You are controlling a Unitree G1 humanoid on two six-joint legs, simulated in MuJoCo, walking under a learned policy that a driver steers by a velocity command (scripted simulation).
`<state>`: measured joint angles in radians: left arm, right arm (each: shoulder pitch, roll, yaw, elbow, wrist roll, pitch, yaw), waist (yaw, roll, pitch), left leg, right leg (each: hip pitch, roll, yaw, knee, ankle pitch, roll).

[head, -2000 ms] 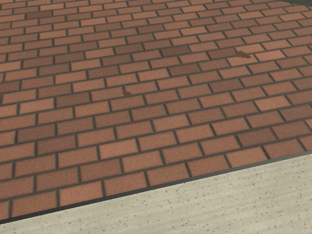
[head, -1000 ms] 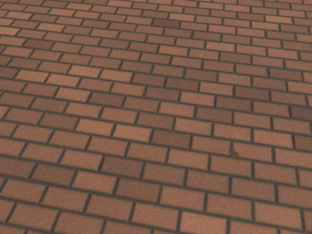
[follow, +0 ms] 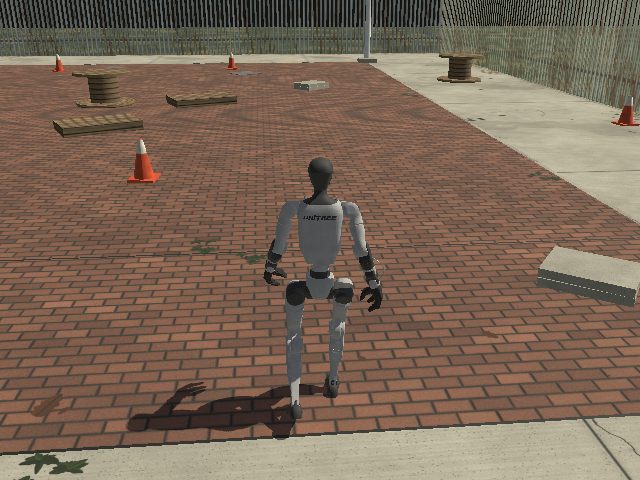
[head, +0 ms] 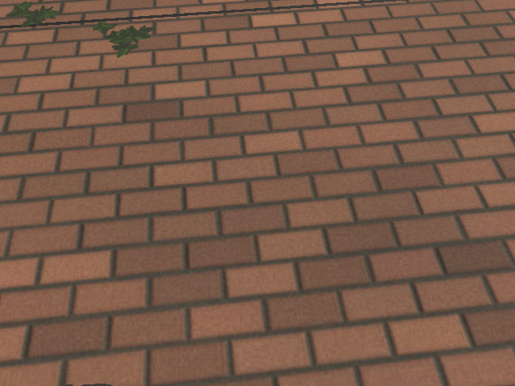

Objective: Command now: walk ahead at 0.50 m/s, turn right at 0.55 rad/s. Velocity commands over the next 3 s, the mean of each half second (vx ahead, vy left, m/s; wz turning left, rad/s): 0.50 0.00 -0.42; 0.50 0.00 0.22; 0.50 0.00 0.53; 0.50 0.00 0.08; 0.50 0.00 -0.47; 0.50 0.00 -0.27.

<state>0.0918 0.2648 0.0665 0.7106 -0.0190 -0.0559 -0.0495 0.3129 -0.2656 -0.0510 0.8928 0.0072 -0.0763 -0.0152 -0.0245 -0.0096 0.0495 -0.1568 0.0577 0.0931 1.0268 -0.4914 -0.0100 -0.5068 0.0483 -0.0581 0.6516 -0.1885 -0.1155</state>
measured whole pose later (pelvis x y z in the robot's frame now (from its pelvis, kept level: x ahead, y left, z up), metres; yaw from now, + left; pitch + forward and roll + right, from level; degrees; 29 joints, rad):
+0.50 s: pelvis +0.29 +0.03 +0.01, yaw -13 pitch +3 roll +1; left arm 0.36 0.28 0.06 0.78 -0.02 -0.05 0.01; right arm 0.10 -0.26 -0.05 0.71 0.00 -0.13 0.03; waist 0.04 -0.02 0.00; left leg -0.45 -0.04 0.02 0.55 -0.15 0.04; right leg -0.23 0.08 0.16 0.94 -0.48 -0.05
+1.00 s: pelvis +0.54 -0.05 +0.01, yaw -3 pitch +3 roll +0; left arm 0.07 0.24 0.05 0.65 0.00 -0.11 -0.02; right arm 0.41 -0.28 -0.06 0.82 0.03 -0.05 -0.01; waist -0.07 0.03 0.00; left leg -0.29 -0.03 -0.12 0.98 -0.49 0.03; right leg -0.41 0.01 0.00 0.52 -0.17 -0.02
